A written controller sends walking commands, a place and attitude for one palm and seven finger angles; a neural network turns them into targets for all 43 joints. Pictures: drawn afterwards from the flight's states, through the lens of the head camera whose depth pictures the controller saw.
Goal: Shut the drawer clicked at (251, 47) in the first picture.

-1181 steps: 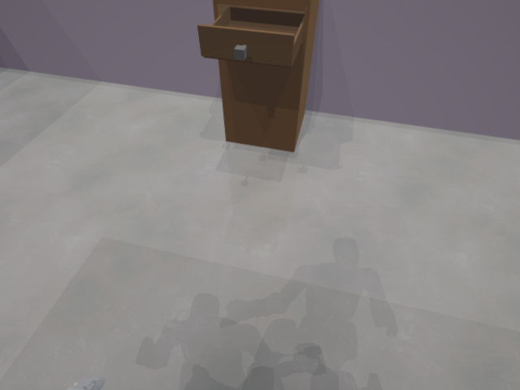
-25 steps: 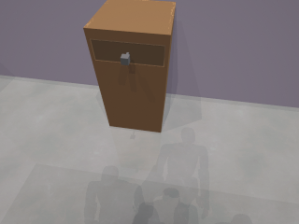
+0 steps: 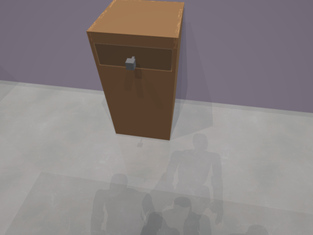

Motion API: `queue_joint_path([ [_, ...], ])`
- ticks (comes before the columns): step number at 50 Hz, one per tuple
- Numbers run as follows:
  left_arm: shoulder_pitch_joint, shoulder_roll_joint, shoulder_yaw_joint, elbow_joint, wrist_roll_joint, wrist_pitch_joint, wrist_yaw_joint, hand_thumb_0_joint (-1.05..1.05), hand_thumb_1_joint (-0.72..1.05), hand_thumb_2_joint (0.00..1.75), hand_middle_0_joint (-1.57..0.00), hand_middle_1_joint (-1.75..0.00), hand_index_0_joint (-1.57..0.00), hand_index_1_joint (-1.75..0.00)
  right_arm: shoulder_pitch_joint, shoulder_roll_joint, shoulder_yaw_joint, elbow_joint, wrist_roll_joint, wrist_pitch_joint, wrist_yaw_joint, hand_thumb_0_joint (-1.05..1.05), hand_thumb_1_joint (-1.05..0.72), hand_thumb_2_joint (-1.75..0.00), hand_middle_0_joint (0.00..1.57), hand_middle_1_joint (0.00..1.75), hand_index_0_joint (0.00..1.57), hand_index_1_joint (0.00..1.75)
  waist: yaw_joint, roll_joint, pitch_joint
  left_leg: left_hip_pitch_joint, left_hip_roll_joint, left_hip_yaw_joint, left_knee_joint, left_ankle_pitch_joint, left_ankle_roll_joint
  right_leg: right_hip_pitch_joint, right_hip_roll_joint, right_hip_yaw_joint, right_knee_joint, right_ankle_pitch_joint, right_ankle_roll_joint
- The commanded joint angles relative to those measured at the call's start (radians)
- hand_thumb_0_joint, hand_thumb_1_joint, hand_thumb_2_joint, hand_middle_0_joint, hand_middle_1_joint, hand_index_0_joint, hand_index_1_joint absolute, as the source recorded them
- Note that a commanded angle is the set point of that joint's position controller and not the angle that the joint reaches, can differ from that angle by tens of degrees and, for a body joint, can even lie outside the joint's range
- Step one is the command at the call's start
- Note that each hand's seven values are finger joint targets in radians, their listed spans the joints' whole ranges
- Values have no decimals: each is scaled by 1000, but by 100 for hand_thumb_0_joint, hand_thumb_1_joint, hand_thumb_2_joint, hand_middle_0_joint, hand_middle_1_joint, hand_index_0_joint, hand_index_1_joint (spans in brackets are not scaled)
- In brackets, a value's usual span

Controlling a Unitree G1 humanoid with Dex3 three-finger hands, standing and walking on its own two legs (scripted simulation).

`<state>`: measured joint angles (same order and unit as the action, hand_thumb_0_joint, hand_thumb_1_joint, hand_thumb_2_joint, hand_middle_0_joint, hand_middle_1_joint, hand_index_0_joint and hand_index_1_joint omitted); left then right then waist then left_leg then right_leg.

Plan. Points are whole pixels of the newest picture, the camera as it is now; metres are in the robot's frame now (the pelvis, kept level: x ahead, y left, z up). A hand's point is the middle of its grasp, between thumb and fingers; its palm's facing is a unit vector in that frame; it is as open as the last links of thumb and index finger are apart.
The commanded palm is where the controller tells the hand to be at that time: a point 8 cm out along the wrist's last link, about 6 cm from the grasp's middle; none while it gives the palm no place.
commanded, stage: stand and wait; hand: left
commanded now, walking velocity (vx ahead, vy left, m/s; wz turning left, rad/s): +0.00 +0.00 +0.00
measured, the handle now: (131, 61) +0.88 +0.17 -0.06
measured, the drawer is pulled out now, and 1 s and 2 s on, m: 0.00 0.00 0.00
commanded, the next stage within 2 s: none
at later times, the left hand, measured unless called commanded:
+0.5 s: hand out of the picture +0.02 +0.18 -0.17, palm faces +0.02 -0.97 -0.24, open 7.4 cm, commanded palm none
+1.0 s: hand out of the picture +0.03 +0.19 -0.17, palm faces +0.01 -0.97 -0.25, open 7.4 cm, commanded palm none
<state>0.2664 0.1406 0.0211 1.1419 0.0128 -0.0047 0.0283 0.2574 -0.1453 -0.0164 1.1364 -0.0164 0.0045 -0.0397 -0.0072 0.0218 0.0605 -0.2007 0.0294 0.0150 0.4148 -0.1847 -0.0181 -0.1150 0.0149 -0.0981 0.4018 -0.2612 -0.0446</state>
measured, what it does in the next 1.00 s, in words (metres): stands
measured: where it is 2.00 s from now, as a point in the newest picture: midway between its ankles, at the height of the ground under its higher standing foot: outside the picture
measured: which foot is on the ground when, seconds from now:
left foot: down 0.00-1.00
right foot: down 0.00-1.00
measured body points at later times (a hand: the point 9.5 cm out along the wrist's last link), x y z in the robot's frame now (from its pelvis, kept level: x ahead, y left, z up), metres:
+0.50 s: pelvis +0.01 -0.01 +0.00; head +0.02 -0.02 +0.45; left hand +0.02 +0.23 -0.15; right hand +0.01 -0.24 -0.16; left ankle +0.02 +0.13 -0.74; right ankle -0.02 -0.09 -0.74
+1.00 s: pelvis +0.01 -0.01 +0.00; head +0.03 -0.02 +0.45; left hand +0.04 +0.24 -0.15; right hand +0.03 -0.25 -0.16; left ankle +0.02 +0.13 -0.74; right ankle -0.02 -0.09 -0.74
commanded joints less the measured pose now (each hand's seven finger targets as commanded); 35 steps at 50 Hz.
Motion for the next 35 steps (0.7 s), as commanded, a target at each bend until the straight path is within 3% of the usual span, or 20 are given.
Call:
queue_joint_path([
  [1,60,122,20,-25,-4,-16,11,0,90,90,-20,-30,-20,-30,64,-93,-11,-18,0,-10,-3,0,-90,-90,20,30,20,30,2,-18,8,34,70,-59,-48,136,41,-58,-130,107,-101,132,-9],
  [26,12,177,28,-40,-5,-21,9,0,90,90,-20,-30,-20,-30,21,-145,-15,-23,-1,-9,-1,0,-90,-90,20,30,20,30,2,-15,-10,53,76,-49,-49,154,31,-18,-139,114,-121,227,-2],
  [35,-4,194,28,-40,-5,-21,7,0,90,90,-20,-30,-20,-30,5,-157,-16,-25,1,-8,0,0,-90,-90,20,30,20,30,1,-25,-6,60,78,-53,-58,140,30,-24,-139,116,-135,201,0],
])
